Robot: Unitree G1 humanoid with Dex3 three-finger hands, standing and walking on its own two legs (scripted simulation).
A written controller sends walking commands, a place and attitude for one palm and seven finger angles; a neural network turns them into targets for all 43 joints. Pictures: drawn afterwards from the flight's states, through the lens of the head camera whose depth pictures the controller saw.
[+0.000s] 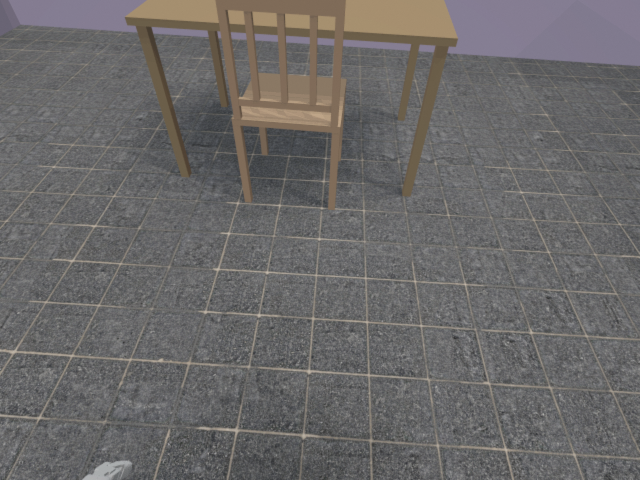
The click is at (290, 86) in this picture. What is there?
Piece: chair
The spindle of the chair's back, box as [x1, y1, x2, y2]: [277, 13, 287, 102]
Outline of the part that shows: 277,13 281,101 287,102 284,14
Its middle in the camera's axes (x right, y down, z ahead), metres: -0.14 -0.62 +1.34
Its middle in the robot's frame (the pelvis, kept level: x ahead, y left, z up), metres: +1.41 +0.20 -0.09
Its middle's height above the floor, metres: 0.68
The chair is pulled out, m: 0.00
